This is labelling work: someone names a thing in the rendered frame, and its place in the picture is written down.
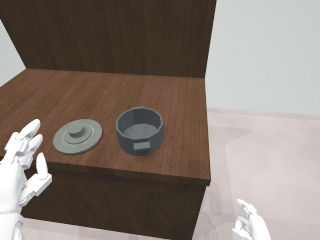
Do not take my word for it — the knob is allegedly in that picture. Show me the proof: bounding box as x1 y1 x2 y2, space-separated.
68 123 85 137

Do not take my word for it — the robot left forearm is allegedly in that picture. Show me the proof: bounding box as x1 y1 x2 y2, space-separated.
0 212 25 240

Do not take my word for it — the right robot hand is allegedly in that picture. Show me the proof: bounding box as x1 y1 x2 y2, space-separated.
232 199 271 240

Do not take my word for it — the left robot hand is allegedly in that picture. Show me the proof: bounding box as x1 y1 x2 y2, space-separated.
0 119 52 214

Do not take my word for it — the pot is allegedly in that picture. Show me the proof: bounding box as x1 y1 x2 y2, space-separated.
116 106 164 156

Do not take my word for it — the table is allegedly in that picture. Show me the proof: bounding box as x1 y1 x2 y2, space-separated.
0 0 217 240

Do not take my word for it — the lid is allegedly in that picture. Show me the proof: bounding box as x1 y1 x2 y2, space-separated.
53 119 103 155

